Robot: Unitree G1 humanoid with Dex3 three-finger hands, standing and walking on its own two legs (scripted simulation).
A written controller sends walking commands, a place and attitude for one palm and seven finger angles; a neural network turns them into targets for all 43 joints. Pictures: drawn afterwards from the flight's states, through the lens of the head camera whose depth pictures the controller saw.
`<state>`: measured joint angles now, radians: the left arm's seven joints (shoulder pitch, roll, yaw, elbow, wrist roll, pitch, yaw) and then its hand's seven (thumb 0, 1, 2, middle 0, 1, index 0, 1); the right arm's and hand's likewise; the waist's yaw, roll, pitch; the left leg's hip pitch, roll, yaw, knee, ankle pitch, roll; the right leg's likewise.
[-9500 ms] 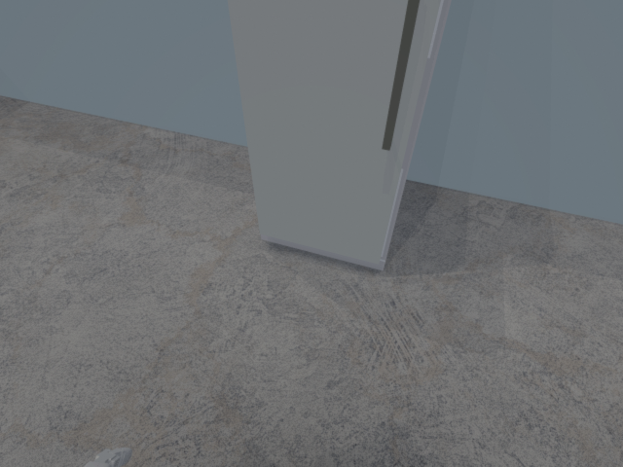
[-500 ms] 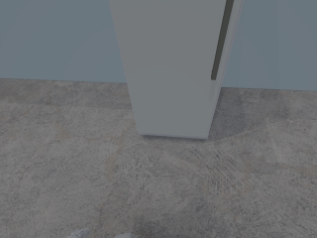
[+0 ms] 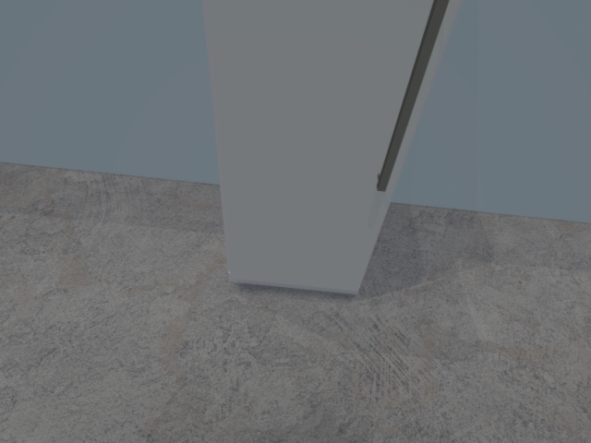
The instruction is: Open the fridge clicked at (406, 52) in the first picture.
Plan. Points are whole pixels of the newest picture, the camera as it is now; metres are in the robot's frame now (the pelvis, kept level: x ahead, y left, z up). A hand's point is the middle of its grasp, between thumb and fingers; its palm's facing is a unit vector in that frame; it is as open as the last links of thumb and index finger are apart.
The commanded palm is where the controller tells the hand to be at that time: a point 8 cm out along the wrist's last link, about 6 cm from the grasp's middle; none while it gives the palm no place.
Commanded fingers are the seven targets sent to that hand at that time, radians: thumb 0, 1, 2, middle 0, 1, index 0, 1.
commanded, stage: take the last steps up to it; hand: right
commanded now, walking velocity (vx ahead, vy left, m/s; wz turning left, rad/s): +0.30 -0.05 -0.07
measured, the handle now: (405, 104) +0.80 -0.20 +0.11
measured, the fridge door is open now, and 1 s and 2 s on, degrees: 0 0 0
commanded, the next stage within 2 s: come to a stop and stand still in 0.70 s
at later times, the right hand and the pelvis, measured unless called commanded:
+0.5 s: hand out of the picture +0.12 -0.26 -0.19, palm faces +0.09 +0.99 -0.15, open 7.4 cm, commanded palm none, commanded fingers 0.00 -0.90 -0.90 0.20 0.30 0.20 0.30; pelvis +0.16 -0.09 -0.01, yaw +0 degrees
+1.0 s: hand (405, 324) +0.41 -0.22 -0.18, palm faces +0.00 +0.98 -0.21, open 7.2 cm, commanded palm none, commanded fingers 0.00 -0.90 -0.90 0.20 0.30 0.20 0.30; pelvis +0.31 -0.05 -0.02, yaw +0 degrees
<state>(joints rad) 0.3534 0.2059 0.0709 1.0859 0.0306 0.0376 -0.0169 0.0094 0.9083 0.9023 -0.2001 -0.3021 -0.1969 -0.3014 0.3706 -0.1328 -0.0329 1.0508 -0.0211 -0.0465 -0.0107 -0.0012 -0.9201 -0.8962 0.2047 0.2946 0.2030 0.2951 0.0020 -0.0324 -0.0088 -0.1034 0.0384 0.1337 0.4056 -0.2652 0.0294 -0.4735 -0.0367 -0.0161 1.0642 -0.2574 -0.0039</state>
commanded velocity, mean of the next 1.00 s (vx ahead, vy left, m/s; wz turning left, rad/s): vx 0.12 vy -0.02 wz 0.02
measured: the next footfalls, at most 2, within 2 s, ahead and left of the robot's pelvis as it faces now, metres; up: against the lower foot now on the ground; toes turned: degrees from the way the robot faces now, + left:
right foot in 0.32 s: +0.22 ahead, -0.18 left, +0.00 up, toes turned -10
left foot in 0.86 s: +0.41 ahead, +0.05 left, +0.00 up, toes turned +8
